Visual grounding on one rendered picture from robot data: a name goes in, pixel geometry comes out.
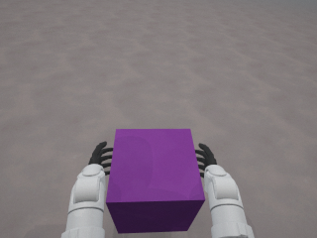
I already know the robot right hand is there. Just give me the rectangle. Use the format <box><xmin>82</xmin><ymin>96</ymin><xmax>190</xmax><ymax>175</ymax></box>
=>
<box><xmin>195</xmin><ymin>143</ymin><xmax>217</xmax><ymax>178</ymax></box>

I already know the left robot forearm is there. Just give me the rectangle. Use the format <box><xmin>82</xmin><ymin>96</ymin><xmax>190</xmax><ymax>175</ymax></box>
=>
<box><xmin>60</xmin><ymin>164</ymin><xmax>106</xmax><ymax>238</ymax></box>

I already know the carton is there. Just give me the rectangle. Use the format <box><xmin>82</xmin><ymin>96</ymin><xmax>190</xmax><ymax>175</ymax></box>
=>
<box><xmin>106</xmin><ymin>129</ymin><xmax>206</xmax><ymax>234</ymax></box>

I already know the right robot forearm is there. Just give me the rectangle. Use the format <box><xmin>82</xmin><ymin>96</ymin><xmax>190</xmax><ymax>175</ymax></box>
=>
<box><xmin>204</xmin><ymin>165</ymin><xmax>255</xmax><ymax>238</ymax></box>

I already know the robot left hand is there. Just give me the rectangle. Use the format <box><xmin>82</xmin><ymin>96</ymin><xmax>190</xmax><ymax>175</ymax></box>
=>
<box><xmin>88</xmin><ymin>141</ymin><xmax>114</xmax><ymax>176</ymax></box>

